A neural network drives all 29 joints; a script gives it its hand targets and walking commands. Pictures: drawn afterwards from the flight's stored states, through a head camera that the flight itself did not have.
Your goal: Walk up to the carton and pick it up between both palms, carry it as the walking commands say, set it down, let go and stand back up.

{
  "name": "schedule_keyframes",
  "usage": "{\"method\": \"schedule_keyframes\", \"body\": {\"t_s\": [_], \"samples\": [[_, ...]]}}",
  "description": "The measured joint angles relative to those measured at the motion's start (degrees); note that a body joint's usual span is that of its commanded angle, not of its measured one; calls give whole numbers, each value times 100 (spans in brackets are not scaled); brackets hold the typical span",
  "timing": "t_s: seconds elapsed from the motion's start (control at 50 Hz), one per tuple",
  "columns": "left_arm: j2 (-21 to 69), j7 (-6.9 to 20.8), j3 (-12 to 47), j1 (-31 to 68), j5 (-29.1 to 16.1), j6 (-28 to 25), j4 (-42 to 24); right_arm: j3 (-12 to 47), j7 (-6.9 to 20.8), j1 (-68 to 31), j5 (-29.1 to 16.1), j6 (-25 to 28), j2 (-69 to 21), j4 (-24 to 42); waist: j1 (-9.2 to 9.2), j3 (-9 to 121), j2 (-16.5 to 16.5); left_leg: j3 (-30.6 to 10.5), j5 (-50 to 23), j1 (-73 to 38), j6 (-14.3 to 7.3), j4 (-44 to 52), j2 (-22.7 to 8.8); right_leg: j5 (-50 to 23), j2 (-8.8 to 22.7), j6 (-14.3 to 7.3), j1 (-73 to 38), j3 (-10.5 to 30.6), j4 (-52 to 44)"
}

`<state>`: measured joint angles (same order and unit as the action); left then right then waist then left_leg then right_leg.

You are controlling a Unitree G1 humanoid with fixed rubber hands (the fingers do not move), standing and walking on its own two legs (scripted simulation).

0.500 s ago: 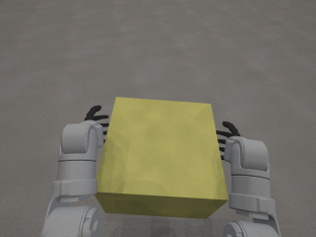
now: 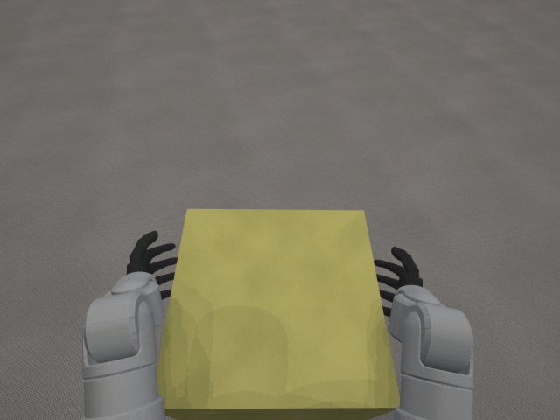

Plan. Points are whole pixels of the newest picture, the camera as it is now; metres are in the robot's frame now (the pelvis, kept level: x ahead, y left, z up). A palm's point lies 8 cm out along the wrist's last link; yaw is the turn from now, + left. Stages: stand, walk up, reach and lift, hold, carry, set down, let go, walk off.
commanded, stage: carry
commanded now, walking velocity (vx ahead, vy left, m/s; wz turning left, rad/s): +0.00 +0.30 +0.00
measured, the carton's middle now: (275, 314) +0.29 +0.01 -0.01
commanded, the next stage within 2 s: none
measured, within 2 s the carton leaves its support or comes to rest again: neither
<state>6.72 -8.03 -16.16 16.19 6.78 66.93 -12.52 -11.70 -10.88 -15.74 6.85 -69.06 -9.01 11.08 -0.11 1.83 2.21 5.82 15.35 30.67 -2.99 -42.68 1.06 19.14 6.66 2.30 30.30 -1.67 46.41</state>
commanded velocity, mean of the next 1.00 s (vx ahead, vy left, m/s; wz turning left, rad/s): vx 0.00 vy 0.30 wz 0.00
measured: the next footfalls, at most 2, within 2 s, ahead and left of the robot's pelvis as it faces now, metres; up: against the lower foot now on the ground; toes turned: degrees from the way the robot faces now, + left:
right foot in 0.36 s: +0.03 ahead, -0.06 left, +0.00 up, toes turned -9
left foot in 0.60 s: +0.03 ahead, +0.28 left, +0.00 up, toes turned +4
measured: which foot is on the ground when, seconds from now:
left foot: down 0.00-0.40, up 0.42-0.58, down 0.60-0.86, up 0.88-1.00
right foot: down 0.00-0.18, up 0.20-0.34, down 0.36-0.62, up 0.64-0.82, down 0.84-1.00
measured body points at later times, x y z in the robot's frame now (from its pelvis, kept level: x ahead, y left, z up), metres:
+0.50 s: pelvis -0.03 +0.10 +0.01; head -0.06 +0.10 +0.46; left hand +0.25 +0.27 +0.08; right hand +0.24 -0.08 +0.06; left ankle -0.01 +0.17 -0.67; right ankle -0.01 -0.05 -0.70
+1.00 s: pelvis -0.09 +0.25 +0.01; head -0.07 +0.23 +0.46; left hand +0.19 +0.42 +0.08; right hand +0.18 +0.07 +0.06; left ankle -0.08 +0.34 -0.67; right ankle -0.08 +0.11 -0.70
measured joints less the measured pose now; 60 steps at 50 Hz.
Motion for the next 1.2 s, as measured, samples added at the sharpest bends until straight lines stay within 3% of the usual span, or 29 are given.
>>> {"method": "schedule_keyframes", "body": {"t_s": [0.06, 0.1, 0.18, 0.22, 0.3, 0.36, 0.4, 0.44, 0.5, 0.56, 0.6, 0.62, 0.66, 0.72, 0.78, 0.84, 0.88, 0.9, 0.94, 1.0, 1.08, 1.12, 1.14, 1.2], "samples": [[246, -303, 168, 32, -122, -66, -133, -191, 371, 182, 131, 89, 112, 276, 158, -9, -378, -245, 108, 137, 32, -131, -59, -219, -57, 78, -196, -289, -380], [230, -366, 366, -59, -121, -59, -184, -232, 493, 307, 155, 114, 144, 342, 250, 133, -320, -269, 574, 141, 124, -291, 11, -245, 49, 161, -145, -227, -466], [171, -221, 470, -229, -54, -115, -128, -142, 507, 486, 278, 68, 101, 452, 80, 349, -97, -119, 9, -196, -44, 170, 118, -236, 398, 374, -180, -140, -476], [152, -175, 429, -307, -66, -127, -136, -37, 450, 506, 282, 21, 111, 463, 53, 423, -31, -24, 132, -225, -179, 120, 204, 42, 452, 317, -156, -66, -289], [121, -197, 370, -477, -52, -41, -368, 106, 457, 482, 237, 102, 112, 283, 89, 568, -48, 226, 308, -202, -319, -32, 142, 984, 208, 146, -88, -240, 397], [122, -213, 367, -481, -47, 19, -354, 121, 491, 507, 272, 97, 115, 235, 84, 658, -59, 391, 279, -151, -409, -47, 201, 761, 10, -11, -292, -419, 263], [132, -252, 483, -450, -52, -29, -60, 23, 552, 544, 350, 44, 173, 184, 46, 658, -366, 315, 263, -117, -444, -97, 151, 252, -115, -134, -444, -501, -58], [138, -320, 642, -402, -40, 29, 253, -74, 594, 726, 329, -3, 247, 96, 12, 723, -495, 199, 607, -13, -142, -433, 159, 180, -61, -58, -567, -606, -284], [135, -295, 671, -405, -12, 75, 404, -26, 432, 855, 160, -87, 316, 104, 34, 665, -347, -110, 824, 137, 160, -1406, 119, 20, 123, 85, -672, -508, -543], [139, -152, 536, -399, 16, -9, 252, 6, 190, 649, -14, -192, 300, 253, -51, 532, -236, -392, 763, -155, 262, -739, -175, -213, 289, 282, -646, -386, -743], [162, -197, 496, -268, -5, -19, 56, -83, 247, 442, -16, -151, 284, 330, -154, 451, -174, -508, 447, -452, 265, 137, -354, -244, 443, 420, -525, -355, -645], [164, -232, 485, -187, -22, -35, -22, -140, 317, 378, 18, -57, 248, 341, -189, 390, -33, -411, 221, -436, 322, 205, -240, -224, 607, 467, -457, -287, -556], [129, -166, 429, -167, 38, -40, -162, -204, 372, 301, 95, 100, 93, 295, -148, 372, 97, -269, 136, -345, 248, 175, -119, 452, 609, 333, -235, -91, -167], [56, 20, 323, -262, 177, -5, -246, -13, 292, 259, 98, 136, 60, 157, -11, 429, -41, -141, 135, -192, 89, 180, -207, 1266, 215, 208, 89, -176, 716], [67, -35, 249, -286, 97, 46, -266, 102, 319, 289, 180, 94, 77, 164, 109, 391, 6, 13, 24, -103, -51, 267, -80, 1191, -23, 104, 47, -345, 840], [137, -276, 312, -330, -114, 54, -404, 2, 455, 327, 236, 74, 85, 311, 181, 314, 4, 164, -36, 46, -197, 211, 134, 584, -180, -44, -369, -555, -22], [162, -379, 477, -372, -218, -52, -318, -123, 524, 357, 221, 91, 164, 390, 190, 157, -415, 87, -12, 89, -243, 81, 68, 284, -290, -236, -525, -680, -313], [150, -433, 572, -388, -238, -71, -244, -167, 539, 431, 217, 109, 172, 405, 172, 116, -560, 32, 149, 102, -152, -61, 60, 232, -295, -250, -586, -719, -404], [137, -412, 649, -415, -227, -54, -173, -177, 513, 638, 190, 129, 145, 490, 142, 90, -592, -134, 662, 227, 34, -765, 163, 146, -159, -174, -629, -677, -524], [136, -291, 631, -432, -212, -43, -244, -50, 343, 834, 65, 100, 157, 761, 55, 52, -502, -376, 766, 202, 185, -1354, 71, -12, 70, 13, -668, -572, -682], [166, -163, 625, -279, -124, -85, -338, -101, 275, 750, 0, 54, 156, 1021, -162, 127, -389, -620, 721, -359, 248, -122, -317, -131, 397, 324, -584, -555, -690], [175, -71, 590, -224, -39, -119, -387, -92, 262, 710, -7, 106, 138, 1060, -207, 124, -38, -352, 320, -564, 340, 329, -149, -137, 738, 495, -503, -354, -587], [165, 8, 539, -254, 27, -122, -404, -36, 218, 669, -17, 96, 132, 1014, -188, 134, 153, -204, 234, -635, 283, 415, -12, -174, 851, 445, -466, -194, -530], [121, 145, 420, -477, 150, -107, -491, 132, 147, 526, -16, 28, 115, 762, -186, 335, 119, -108, 254, -481, 66, 323, -49, 1086, 490, 297, -250, -161, 232]]}}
